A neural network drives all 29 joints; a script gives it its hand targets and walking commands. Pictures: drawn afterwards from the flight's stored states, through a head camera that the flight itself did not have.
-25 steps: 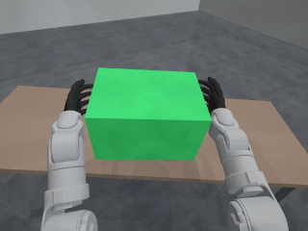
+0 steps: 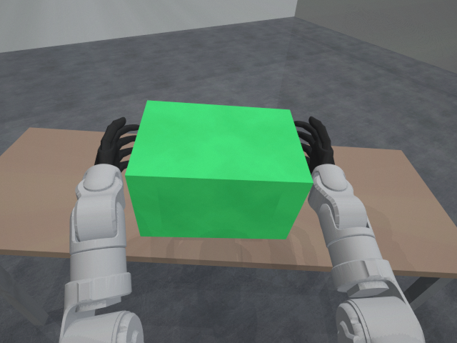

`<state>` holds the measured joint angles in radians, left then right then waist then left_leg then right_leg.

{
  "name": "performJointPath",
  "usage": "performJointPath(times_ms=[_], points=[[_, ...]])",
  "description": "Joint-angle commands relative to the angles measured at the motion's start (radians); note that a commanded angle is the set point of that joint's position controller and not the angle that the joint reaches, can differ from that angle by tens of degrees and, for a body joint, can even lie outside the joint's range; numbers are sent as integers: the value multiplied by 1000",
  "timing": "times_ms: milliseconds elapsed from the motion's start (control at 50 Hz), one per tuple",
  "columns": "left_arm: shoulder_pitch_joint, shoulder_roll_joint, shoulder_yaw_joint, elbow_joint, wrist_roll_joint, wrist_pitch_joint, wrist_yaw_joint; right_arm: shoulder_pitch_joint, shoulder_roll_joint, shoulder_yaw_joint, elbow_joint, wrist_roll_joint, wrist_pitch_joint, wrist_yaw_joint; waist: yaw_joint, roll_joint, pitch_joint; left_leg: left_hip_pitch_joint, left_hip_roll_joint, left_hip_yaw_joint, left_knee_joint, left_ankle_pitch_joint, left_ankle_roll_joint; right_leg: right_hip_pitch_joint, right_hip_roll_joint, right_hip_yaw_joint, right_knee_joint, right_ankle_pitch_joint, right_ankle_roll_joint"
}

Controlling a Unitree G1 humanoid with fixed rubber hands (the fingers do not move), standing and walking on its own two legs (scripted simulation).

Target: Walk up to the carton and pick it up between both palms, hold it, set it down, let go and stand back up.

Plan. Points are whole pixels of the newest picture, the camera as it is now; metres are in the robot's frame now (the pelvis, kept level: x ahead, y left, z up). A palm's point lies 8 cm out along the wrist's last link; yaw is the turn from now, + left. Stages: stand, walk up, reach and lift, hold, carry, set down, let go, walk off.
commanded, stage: hold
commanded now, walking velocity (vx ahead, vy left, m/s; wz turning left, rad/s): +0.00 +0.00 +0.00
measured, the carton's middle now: (217, 170) +0.38 +0.00 +0.14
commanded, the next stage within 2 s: none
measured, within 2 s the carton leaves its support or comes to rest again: neither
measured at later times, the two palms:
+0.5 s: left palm (109, 168) +0.35 +0.18 +0.17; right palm (317, 161) +0.36 -0.17 +0.18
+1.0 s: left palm (111, 167) +0.35 +0.17 +0.17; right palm (320, 159) +0.36 -0.17 +0.18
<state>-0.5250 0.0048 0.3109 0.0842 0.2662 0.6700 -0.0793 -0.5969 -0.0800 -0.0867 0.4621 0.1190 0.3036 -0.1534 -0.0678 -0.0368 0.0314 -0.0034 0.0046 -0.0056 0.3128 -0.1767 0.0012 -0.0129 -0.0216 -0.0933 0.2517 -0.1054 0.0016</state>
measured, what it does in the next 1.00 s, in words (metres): stands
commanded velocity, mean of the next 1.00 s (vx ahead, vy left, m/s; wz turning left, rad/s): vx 0.00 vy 0.00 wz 0.00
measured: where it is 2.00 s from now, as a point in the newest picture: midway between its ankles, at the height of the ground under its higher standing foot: outside the picture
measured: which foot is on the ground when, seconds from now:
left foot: down 0.00-1.00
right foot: down 0.00-1.00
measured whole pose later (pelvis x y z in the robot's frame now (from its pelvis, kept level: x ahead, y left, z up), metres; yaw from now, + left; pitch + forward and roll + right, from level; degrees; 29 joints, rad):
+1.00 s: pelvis +0.00 +0.00 +0.00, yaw +0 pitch -6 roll -1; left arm -0.53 0.01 0.31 0.05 0.26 0.69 -0.07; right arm -0.62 -0.06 -0.11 0.45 0.10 0.33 -0.14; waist -0.07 -0.05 0.03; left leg -0.03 0.01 -0.01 0.31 -0.17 0.00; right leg -0.05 -0.02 -0.09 0.26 -0.10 0.00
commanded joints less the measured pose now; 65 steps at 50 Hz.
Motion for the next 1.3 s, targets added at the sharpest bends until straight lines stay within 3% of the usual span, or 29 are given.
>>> performJointPath(times_ms=[0,200,320,480,600,720,840,980,1160,1280], points=[[-643,-426,-424,-125,-149,-55,-138,-710,509,354,-299,59,-74,159,21,8,-338,-67,-48,49,-60,181,-14,191,61,5,6,74,11],[-652,-409,-430,-152,-143,-46,-150,-665,506,336,-264,63,-55,145,-15,50,-339,-66,-60,51,-50,197,-30,216,53,9,15,118,19],[-640,-411,-473,-193,-164,-55,-142,-668,506,364,-329,84,-60,140,-25,70,-397,-38,-63,42,-19,281,-47,230,57,4,28,198,24],[-585,-414,-496,-226,-173,-48,-126,-644,484,398,-377,108,-43,139,-12,56,-384,-12,-51,31,-8,351,-59,212,75,-6,30,201,16],[-587,-408,-453,-198,-155,-28,-139,-644,479,379,-342,93,-25,147,0,28,-319,-45,-48,37,-40,260,-40,206,68,2,14,138,11],[-650,-423,-454,-185,-155,-28,-143,-668,486,338,-300,72,-32,159,-10,56,-315,-61,-43,41,-58,191,-38,180,63,2,10,72,6],[-673,-423,-471,-178,-170,-42,-130,-699,496,332,-305,66,-45,161,-15,69,-384,-55,-50,43,-43,190,-38,180,58,3,17,85,11],[-628,-406,-440,-158,-153,-44,-139,-678,510,365,-301,74,-44,150,1,29,-379,-62,-60,46,-38,232,-29,241,59,8,26,169,25],[-624,-406,-441,-183,-158,-50,-145,-680,514,392,-347,94,-47,137,6,26,-379,-56,-63,43,-30,275,-32,248,62,8,29,208,26],[-622,-410,-462,-201,-161,-45,-147,-662,500,378,-348,90,-42,134,-12,49,-357,-46,-58,40,-30,275,-46,228,64,4,23,181,19]])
